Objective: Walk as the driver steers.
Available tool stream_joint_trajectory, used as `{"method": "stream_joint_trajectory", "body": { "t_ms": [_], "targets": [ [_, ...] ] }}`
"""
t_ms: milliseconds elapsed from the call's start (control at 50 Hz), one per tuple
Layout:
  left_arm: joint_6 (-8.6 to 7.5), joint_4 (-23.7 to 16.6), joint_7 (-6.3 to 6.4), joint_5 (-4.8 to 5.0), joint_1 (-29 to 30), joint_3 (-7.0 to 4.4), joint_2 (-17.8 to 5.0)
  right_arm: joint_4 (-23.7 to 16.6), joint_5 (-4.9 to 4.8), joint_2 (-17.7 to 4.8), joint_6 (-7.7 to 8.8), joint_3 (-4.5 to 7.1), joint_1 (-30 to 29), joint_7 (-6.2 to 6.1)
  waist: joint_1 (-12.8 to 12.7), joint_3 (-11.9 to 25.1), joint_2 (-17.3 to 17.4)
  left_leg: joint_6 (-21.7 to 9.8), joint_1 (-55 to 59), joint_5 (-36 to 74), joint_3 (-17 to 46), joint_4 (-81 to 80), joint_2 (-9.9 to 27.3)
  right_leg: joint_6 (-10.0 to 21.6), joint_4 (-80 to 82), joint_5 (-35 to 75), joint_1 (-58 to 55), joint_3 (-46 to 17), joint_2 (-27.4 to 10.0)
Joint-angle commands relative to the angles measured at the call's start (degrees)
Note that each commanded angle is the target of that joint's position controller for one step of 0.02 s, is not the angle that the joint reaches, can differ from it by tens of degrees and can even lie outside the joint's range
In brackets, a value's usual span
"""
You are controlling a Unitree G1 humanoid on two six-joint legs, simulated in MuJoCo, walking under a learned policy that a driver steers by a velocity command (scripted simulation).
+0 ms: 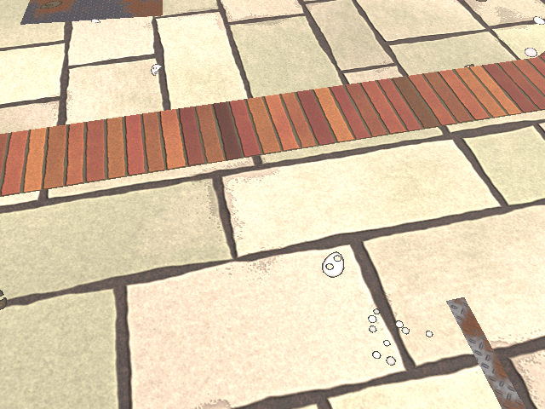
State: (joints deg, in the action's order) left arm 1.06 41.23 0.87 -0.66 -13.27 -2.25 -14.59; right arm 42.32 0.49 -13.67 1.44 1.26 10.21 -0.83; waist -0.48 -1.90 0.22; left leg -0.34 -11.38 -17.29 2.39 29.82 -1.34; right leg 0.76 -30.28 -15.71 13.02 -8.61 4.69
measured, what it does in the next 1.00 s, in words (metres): walks ahead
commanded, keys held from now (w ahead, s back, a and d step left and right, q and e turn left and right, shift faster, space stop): no key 0.30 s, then w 0.38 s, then w+q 0.32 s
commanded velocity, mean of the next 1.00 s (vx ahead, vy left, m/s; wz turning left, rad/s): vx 0.24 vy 0.00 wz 0.08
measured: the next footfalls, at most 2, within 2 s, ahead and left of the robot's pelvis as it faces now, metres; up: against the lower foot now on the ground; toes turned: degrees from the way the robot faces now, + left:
left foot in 1.08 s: +0.44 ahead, +0.11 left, +0.00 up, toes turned +10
right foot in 1.56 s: +0.76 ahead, -0.01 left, +0.00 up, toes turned +22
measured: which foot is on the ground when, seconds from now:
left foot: down 0.00-0.60, up 0.62-1.00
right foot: down 0.00-1.00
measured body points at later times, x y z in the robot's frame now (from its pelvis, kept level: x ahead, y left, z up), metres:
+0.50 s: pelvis +0.02 +0.00 +0.00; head +0.02 -0.01 +0.45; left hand +0.13 +0.26 -0.11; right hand +0.09 -0.26 -0.13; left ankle -0.02 +0.12 -0.73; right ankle +0.01 -0.11 -0.72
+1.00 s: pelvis +0.22 -0.02 -0.01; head +0.26 -0.02 +0.44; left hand +0.17 +0.25 -0.13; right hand +0.46 -0.21 -0.10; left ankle +0.40 +0.12 -0.70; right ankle +0.05 -0.13 -0.74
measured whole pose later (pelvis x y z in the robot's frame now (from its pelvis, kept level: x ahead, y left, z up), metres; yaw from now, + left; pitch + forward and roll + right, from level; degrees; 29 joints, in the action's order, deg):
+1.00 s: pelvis +0.22 -0.02 -0.01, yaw +7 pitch +2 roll -1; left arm -4.6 48.5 0.5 0.2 -24.8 -1.9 -14.6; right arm 40.0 -1.4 -14.7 4.2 0.8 3.5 3.8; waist -4.5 -1.7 2.3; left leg -2.9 -37.8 2.0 -1.2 34.5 2.1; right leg 1.4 -8.4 -20.7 -10.1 6.0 2.3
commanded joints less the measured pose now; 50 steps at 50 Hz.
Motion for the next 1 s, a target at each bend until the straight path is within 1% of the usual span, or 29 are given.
{"method": "stream_joint_trajectory", "body": {
  "t_ms": [20, 300, 320, 340, 360, 380, 400, 420, 440, 460, 500, 520, 540, 560, 580, 600, 620, 640, 660, 700, 720, 740, 760, 800, 860, 900, 960, 980, 1000],
  "targets": [
    [-0.89, -3.6, 0.42, 0.03, 0.8, -1.45, -5.6, -3.3, -0.07, -6.7, 0.66, 1.66, -0.5, 0.00, 0.6, 2.9, -1.0, -1.9, 1.8, 10.9, 3.9, -4.1, 4.3, 0.5, 4.0, 11.9, 0.3, -3.8, -4.5],
    [-0.57, -1.9, 1.48, 0.06, -0.3, -1.53, -5.0, 0.6, -0.22, -6.2, 0.97, 1.18, 0.4, 0.29, 0.4, 1.8, -0.2, -1.8, 0.0, 9.0, 3.6, -5.6, 3.4, -0.1, 4.1, 12.9, -2.4, -3.5, -4.7],
    [-0.48, -1.2, 1.53, 0.01, -1.1, -1.36, -4.4, 1.3, -0.09, -5.8, 0.93, 1.00, 1.2, 0.26, 0.4, 3.1, 0.1, -1.9, 0.2, 3.7, 3.4, -6.5, 3.1, -0.1, 4.2, 8.5, -3.0, -2.7, -4.0],
    [-0.38, -0.9, 1.62, 0.15, -1.2, -1.32, -4.2, 1.8, -0.25, -6.1, 0.80, 1.07, 1.5, 0.16, 0.5, 2.0, 0.8, -2.6, -0.6, -4.4, 3.8, -7.5, 2.7, 0.1, 3.6, 1.4, -1.9, -1.4, -2.8],
    [-0.48, -0.8, 1.70, 0.45, -1.3, -1.46, -4.4, 2.1, -0.62, -7.5, 0.66, 1.49, 1.8, -0.06, 0.8, 0.2, 2.5, -4.2, -1.3, -14.2, 5.6, -8.9, 3.3, 0.4, 1.5, -8.2, 1.2, 0.6, -1.0],
    [-0.97, -1.3, 1.65, 0.68, -0.5, -1.41, -4.2, 2.5, -0.98, -8.6, 0.71, 1.81, 3.2, -0.32, 1.4, -2.2, 5.0, -6.7, -1.5, -22.9, 10.5, -11.8, 6.2, 0.5, -1.6, -13.9, 6.1, 2.5, -0.1],
    [-1.92, -2.3, 1.44, 1.09, 0.9, -1.25, -3.6, 3.0, -1.24, -10.0, 0.98, 2.11, 5.3, -0.49, 2.3, -4.3, 7.9, -10.1, -0.6, -29.3, 18.0, -16.3, 11.5, 0.4, -6.5, -13.5, 10.8, 4.7, 0.1],
    [-3.09, -3.2, 1.17, 1.77, 2.8, -1.13, -3.3, 3.4, -1.34, -11.7, 1.29, 2.60, 6.1, -0.61, 2.6, -7.0, 9.6, -13.3, -0.7, -31.4, 25.2, -19.8, 17.1, 0.4, -10.1, -11.0, 14.3, 6.3, -1.7],
    [-4.20, -3.8, 0.82, 2.11, 4.6, -1.17, -3.8, 3.5, -1.24, -12.3, 1.57, 2.87, 6.5, -0.82, 3.3, -8.6, 8.7, -15.0, -1.3, -28.8, 28.4, -21.0, 19.8, 0.6, -12.8, -9.9, 16.5, 5.4, -4.2],
    [-4.99, -4.0, 0.39, 2.15, 5.0, -1.37, -4.3, 3.6, -1.08, -12.4, 1.82, 2.95, 6.8, -0.87, 3.4, -8.0, 8.0, -15.3, 0.6, -24.8, 28.4, -21.0, 20.4, 0.9, -14.5, -11.1, 18.2, 5.0, -5.5],
    [-6.00, -3.7, -0.63, 2.26, 3.9, -1.29, -4.3, 3.1, -1.70, -12.2, 1.77, 2.91, 5.6, -0.53, 2.7, -5.6, 7.3, -13.4, 2.7, -17.3, 22.8, -20.3, 18.2, 1.8, -10.0, -12.2, 15.7, 6.2, -6.6],
    [-6.34, -2.8, -1.02, 2.16, 2.4, -1.21, -3.8, 2.6, -2.21, -12.2, 1.56, 2.87, 3.7, -0.28, 1.4, -4.4, 7.0, -11.8, -0.1, -12.9, 17.7, -19.4, 15.3, 2.1, -4.6, -8.0, 9.0, 8.1, -5.6],
    [-6.59, -1.2, -1.28, 1.91, -0.5, -1.35, -3.3, 2.2, -2.62, -12.2, 1.23, 2.82, 2.2, -0.06, -0.4, -2.8, 6.6, -10.4, -4.2, -9.2, 13.1, -17.5, 12.5, 1.9, 1.0, 0.0, -0.2, 10.6, -3.7],
    [-6.50, 0.9, -1.35, 1.64, -4.5, -1.91, -3.8, 2.3, -2.37, -11.3, 1.01, 2.55, 2.8, 0.06, -1.9, -0.7, 5.8, -9.2, -7.4, -6.6, 10.2, -14.1, 10.2, 1.2, 2.7, 4.3, -8.2, 11.9, -1.6],
    [-6.29, 2.3, -1.20, 1.80, -9.1, -2.52, -4.7, 2.1, -1.92, -9.5, 1.18, 1.91, 2.7, 0.17, -3.9, 1.3, 4.3, -7.6, -10.5, -4.6, 7.6, -9.0, 8.3, 1.3, 3.1, 4.0, -14.6, 10.3, -2.3],
    [-6.27, 2.9, -0.64, 1.89, -15.5, -3.42, -8.0, 0.9, -1.10, -5.4, 1.73, 0.54, 0.9, 0.57, -6.7, 3.1, -4.6, -3.9, -16.9, -2.6, 1.8, 7.0, 3.2, 4.5, 9.7, -2.5, -21.1, -3.5, -11.4],
    [-6.38, 2.8, -1.06, 1.53, -19.9, -4.91, -15.3, -2.0, -1.56, -4.1, 3.04, 0.24, 0.9, 0.46, -6.7, 4.3, -17.8, -1.4, -29.0, -12.7, -1.5, 23.8, -2.3, 13.8, 18.5, -11.4, -25.4, -29.3, -24.4],
    [-6.85, 2.6, -1.35, 0.93, -17.3, -3.87, -11.8, -1.9, -2.98, -8.3, 3.79, 1.43, 1.0, 0.43, -5.0, 0.9, -11.9, -2.0, -34.5, -16.1, 3.1, 33.8, 0.7, 17.5, 20.6, -19.0, -21.7, -34.7, -27.2],
    [-7.21, 1.7, -1.39, 1.00, -13.6, -2.87, -8.8, -1.6, -3.65, -9.6, 4.26, 1.82, 0.9, 0.90, -3.4, -3.3, -7.7, -3.4, -38.0, -10.2, 4.2, 36.7, 3.8, 16.0, 20.5, -19.8, -20.0, -28.7, -25.2],
    [-7.12, 0.7, -1.58, 0.64, -9.3, -2.07, -7.2, -0.3, -2.40, -8.9, 4.67, 1.92, 0.9, 1.52, -1.9, -3.9, -3.9, -4.0, -37.9, -0.6, 3.0, 34.6, 6.7, 12.3, 21.5, -7.7, -18.7, -17.3, -20.7],
    [-6.88, 0.6, -1.50, 0.40, -8.6, -1.67, -6.3, 0.0, -2.04, -8.7, 4.48, 2.05, 0.7, 1.99, -1.5, -3.5, -4.2, -3.6, -36.0, 2.6, 2.6, 33.0, 7.8, 10.6, 22.1, -0.2, -17.5, -11.9, -18.8],
    [-6.77, 0.9, -1.40, 0.26, -9.1, -1.51, -6.0, 0.4, -2.03, -7.6, 4.20, 1.80, 1.0, 2.54, -1.6, -2.7, -5.0, -3.0, -34.7, 5.1, 1.5, 32.6, 7.8, 9.9, 22.4, 6.6, -16.7, -7.6, -17.5],
    [-6.72, 1.4, -1.28, 0.32, -10.1, -1.54, -6.1, 0.4, -2.06, -6.5, 3.88, 1.56, 0.9, 2.89, -1.8, -2.2, -5.1, -2.3, -34.6, 6.9, 0.8, 31.8, 7.6, 9.7, 22.4, 12.4, -16.6, -4.2, -16.8],
    [-6.58, 2.4, -0.96, 0.29, -11.6, -1.65, -6.7, -0.8, -1.99, -5.4, 3.37, 1.20, -1.5, 3.09, -2.5, -2.7, -4.0, -0.7, -35.2, 10.1, 0.5, 27.9, 6.8, 9.7, 23.0, 18.5, -15.4, 0.9, -16.2],
    [-6.58, 2.7, -0.44, 0.13, -10.3, -1.65, -8.0, -3.7, -1.82, -4.1, 3.43, 0.49, -7.0, 3.27, -3.3, -4.2, -4.0, 0.2, -30.7, 18.4, -1.1, 15.3, 5.3, 8.8, 24.8, 19.1, -10.6, 7.4, -14.7],
    [-6.78, 3.6, -0.15, 0.52, -11.3, -1.72, -8.8, -5.5, -1.69, -3.6, 3.61, 0.04, -10.8, 3.73, -4.4, -5.3, -3.8, -0.1, -27.4, 22.4, -3.2, 9.3, 4.6, 8.6, 26.0, 19.0, -9.4, 9.7, -15.4],
    [-6.44, 5.0, -0.12, 1.15, -12.1, -1.90, -9.4, -7.7, -2.04, -4.3, 3.81, 0.16, -13.5, 4.76, -3.9, -6.0, -3.5, -2.4, -26.9, 21.4, -3.6, 4.4, 3.7, 7.9, 24.1, 25.0, -14.5, 11.7, -17.8],
    [-6.12, 4.9, -0.05, 1.12, -11.5, -2.01, -9.8, -8.3, -2.06, -5.0, 3.88, 0.45, -13.5, 5.10, -3.1, -5.2, -3.8, -3.5, -26.2, 19.5, -4.4, 3.5, 2.8, 7.3, 21.7, 32.0, -16.9, 12.7, -18.3],
    [-5.72, 4.6, 0.15, 0.96, -10.8, -2.23, -10.6, -8.7, -1.99, -5.9, 3.83, 0.90, -12.5, 5.31, -1.9, -3.3, -4.7, -4.7, -24.2, 17.0, -5.7, 3.4, 1.3, 6.5, 18.0, 42.8, -19.1, 13.6, -18.6]
  ]
}}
